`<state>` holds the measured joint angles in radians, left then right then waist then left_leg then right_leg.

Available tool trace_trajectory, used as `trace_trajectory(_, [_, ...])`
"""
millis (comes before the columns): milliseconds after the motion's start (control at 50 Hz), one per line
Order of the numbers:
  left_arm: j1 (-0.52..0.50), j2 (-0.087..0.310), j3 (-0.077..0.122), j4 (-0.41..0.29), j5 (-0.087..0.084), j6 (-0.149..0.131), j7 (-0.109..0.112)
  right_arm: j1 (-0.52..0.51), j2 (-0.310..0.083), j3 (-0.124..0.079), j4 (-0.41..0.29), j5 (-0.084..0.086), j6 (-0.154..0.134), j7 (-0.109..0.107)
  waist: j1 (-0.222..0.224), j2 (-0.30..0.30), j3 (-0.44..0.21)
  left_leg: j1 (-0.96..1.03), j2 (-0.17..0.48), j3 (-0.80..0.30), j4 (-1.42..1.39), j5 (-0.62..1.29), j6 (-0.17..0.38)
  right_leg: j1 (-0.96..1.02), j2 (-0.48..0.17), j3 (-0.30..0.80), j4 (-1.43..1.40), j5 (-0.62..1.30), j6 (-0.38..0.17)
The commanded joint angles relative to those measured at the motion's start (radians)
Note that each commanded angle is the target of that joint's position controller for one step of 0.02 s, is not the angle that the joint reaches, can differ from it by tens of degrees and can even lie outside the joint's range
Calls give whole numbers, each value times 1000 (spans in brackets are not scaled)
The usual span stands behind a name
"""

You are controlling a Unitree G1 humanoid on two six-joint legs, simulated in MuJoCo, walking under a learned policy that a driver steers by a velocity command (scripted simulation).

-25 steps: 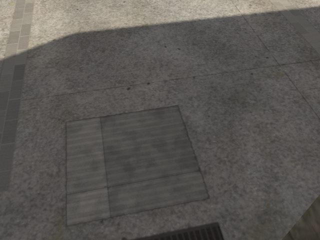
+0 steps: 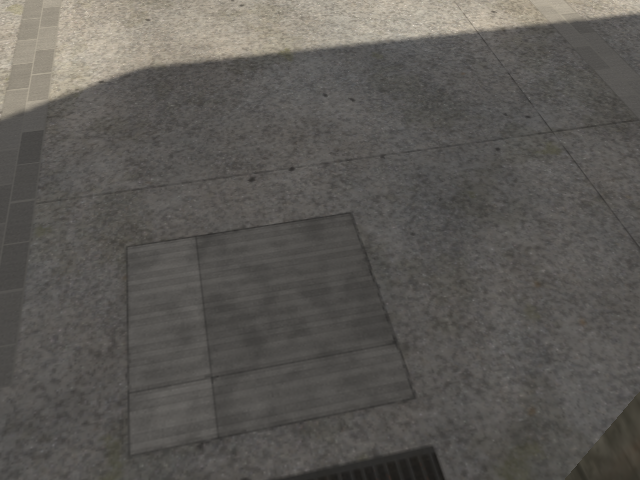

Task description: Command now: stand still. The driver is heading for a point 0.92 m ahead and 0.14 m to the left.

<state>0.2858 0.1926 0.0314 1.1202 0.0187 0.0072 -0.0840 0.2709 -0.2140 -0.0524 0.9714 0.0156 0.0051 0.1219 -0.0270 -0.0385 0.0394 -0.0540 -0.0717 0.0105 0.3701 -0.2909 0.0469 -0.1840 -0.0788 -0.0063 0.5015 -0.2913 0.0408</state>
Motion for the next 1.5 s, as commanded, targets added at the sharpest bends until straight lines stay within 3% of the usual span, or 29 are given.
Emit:
trace_trajectory(20, [77, 83, 11, -2, 0, -2, 3, 55, -104, -21, -22, 1, -5, -1, -4, 5, 27, -30, 16, -36, -60, 322, 25, -14, 60, -64, -45, 242, -17])
trace_trajectory(100, [100, 74, 9, 11, 1, 0, 2, 70, -92, -19, -11, 3, -2, -1, -5, 4, 37, -34, 13, -35, -67, 303, 27, -17, 61, -65, -53, 229, -17])
trace_trajectory(140, [110, 73, 12, 21, -1, -6, 3, 109, -105, -24, 5, -2, -3, -1, -15, -2, 55, -34, 12, -28, -72, 262, 32, -31, 66, -67, -64, 189, -17])
trace_trajectory(260, [132, 56, 10, 33, -3, -5, 6, 125, -84, -22, 19, 2, 1, -1, -16, 3, 55, -42, 12, -26, -73, 269, 34, -15, 68, -68, -69, 203, -21])
trace_trajectory(280, [130, 54, 7, 28, -1, 0, 5, 97, -63, -15, 12, 6, 2, -1, -6, 8, 44, -45, 12, -34, -71, 298, 29, -5, 65, -67, -64, 236, -21])
trace_trajectory(420, [157, 45, 2, 40, -4, 9, 3, 140, -65, -12, 37, 4, 8, -4, -12, 5, 58, -44, 9, -27, -72, 288, 24, -8, 72, -66, -71, 236, -20])
trace_trajectory(440, [166, 42, 3, 48, -6, 5, 4, 174, -81, -17, 49, 1, 8, -4, -21, -1, 72, -43, 9, -18, -73, 260, 27, -18, 76, -67, -80, 207, -20])
trace_trajectory(500, [160, 37, 0, 44, -4, 8, 5, 140, -50, -10, 43, 4, 10, -3, -12, 10, 59, -45, 10, -26, -72, 289, 25, -7, 74, -66, -74, 238, -22])
trace_trajectory(720, [183, 26, -4, 59, -7, 13, 4, 163, -41, -7, 70, 3, 16, -5, -15, 8, 68, -44, 10, -24, -72, 288, 21, -9, 78, -65, -81, 241, -23])
trace_trajectory(740, [192, 23, -2, 67, -9, 10, 4, 195, -59, -12, 82, 0, 15, -5, -23, 1, 81, -43, 10, -16, -73, 262, 24, -16, 82, -66, -89, 212, -23])
trace_trajectory(760, [183, 27, -3, 61, -7, 12, 5, 165, -36, -6, 74, 2, 16, -5, -15, 9, 72, -46, 11, -26, -73, 281, 22, -11, 79, -66, -84, 232, -23])
trace_trajectory(800, [187, 21, -3, 64, -3, 12, 3, 165, -27, -4, 77, 1, 20, -6, -11, -5, 74, -52, 11, -23, -69, 289, 21, -3, 80, -67, -84, 250, -23])
trace_trajectory(840, [200, 15, -1, 74, -7, 9, 1, 204, -50, -10, 93, 0, 21, -6, -20, 0, 82, -50, 10, -13, -70, 263, 23, -7, 84, -67, -92, 224, -23])
trace_trajectory(880, [195, 17, 1, 75, -6, 6, 2, 204, -40, -9, 97, -3, 22, -5, -20, 7, 86, -53, 11, -15, -71, 254, 25, -11, 85, -69, -96, 212, -23])
trace_trajectory(900, [188, 16, -1, 69, -4, 10, 3, 172, -15, -3, 87, 1, 22, -5, -11, 16, 71, -55, 12, -23, -70, 282, 21, 2, 81, -68, -88, 244, -24])
trace_trajectory(1020, [204, 9, -2, 78, -7, 18, 1, 194, -21, -2, 103, 3, 25, -8, -12, 13, 75, -55, 12, -20, -70, 292, 17, 9, 85, -67, -90, 252, -24])
trace_trajectory(1040, [214, 4, -1, 86, -9, 14, 1, 227, -37, -7, 116, 0, 25, -8, -20, 7, 89, -55, 12, -13, -72, 263, 21, 0, 88, -69, -99, 219, -23])
trace_trajectory(1080, [200, 6, -2, 79, -6, 16, 2, 195, -6, 0, 108, 1, 27, -6, -12, 19, 82, -59, 13, -23, -72, 279, 19, 4, 85, -68, -94, 237, -24])
trace_trajectory(1180, [212, 1, -5, 84, -12, 22, 3, 207, -20, -2, 118, 7, 25, -8, -16, 29, 75, -52, 13, -22, -74, 292, 18, 11, 86, -66, -91, 242, -25])
trace_trajectory(1380, [219, -5, -11, 89, -11, 25, 2, 214, -4, 3, 140, 3, 25, -7, -17, 13, 90, -60, 12, -25, -78, 278, 20, 3, 88, -68, -92, 232, -24])
trace_trajectory(1400, [247, 35, 8, 97, -2, 20, 12, 269, -67, -20, 160, -8, 23, -15, -32, 14, 94, -61, 16, -25, -96, 0, 49, -10, 107, -90, -74, -3, -34])
trace_trajectory(1420, [248, 79, 28, 74, 19, 16, 25, 246, -111, -40, 146, -20, 18, -29, -29, 66, 121, -124, 59, -100, -139, -318, 103, -41, 114, -98, -26, -211, -49])
trace_trajectory(1440, [244, 73, 35, 59, 37, 7, 37, 257, -154, -62, 136, -37, 11, -42, -42, 103, 163, -184, 126, -185, -169, -508, 168, -93, 105, -80, 32, -325, -74])
trace_trajectory(1460, [228, 47, 33, 29, 55, -5, 51, 287, -149, -69, 153, -56, 3, -57, -52, 131, 175, -200, 218, -296, -175, -588, 250, -141, 106, -80, 113, -317, -99])
trace_trajectory(1480, [189, 3, 24, 0, 65, -30, 63, 315, -122, -65, 160, -62, -11, -72, -70, 145, 186, -142, 306, -387, -185, -571, 314, -243, 96, -81, 178, -244, -105])
trace_trajectory(1500, [108, -47, 9, -48, 69, -52, 72, 312, -71, -53, 155, -66, -25, -92, -80, 137, 205, -83, 370, -446, -206, -499, 354, -339, 74, -65, 144, -185, -116])
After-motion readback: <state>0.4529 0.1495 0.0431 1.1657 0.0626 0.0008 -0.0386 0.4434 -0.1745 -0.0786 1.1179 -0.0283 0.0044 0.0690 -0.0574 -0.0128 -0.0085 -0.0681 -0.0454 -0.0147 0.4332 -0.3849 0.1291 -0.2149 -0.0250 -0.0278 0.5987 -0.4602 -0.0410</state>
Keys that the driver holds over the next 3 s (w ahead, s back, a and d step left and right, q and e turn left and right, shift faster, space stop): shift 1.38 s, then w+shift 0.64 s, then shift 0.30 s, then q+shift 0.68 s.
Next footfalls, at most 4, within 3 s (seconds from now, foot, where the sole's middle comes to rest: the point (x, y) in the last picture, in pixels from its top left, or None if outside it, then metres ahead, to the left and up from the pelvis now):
2.00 left None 0.24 0.00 -1.00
2.34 right None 0.63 -0.13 -1.22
2.82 left None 0.64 0.13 -1.22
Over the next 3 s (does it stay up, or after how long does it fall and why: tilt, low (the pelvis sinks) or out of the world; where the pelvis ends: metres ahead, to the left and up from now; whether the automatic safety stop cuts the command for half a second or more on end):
stays up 0.63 0.02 -0.46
